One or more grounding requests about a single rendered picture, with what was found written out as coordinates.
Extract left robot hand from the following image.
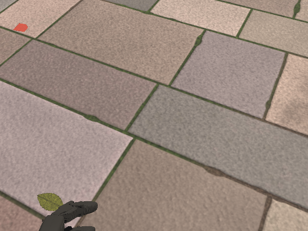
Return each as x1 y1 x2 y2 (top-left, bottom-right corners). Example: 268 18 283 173
39 200 98 231

